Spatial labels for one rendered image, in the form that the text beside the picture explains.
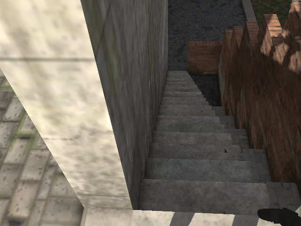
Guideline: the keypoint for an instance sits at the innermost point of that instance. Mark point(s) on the robot right hand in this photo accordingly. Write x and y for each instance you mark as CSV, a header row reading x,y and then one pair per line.
x,y
284,216

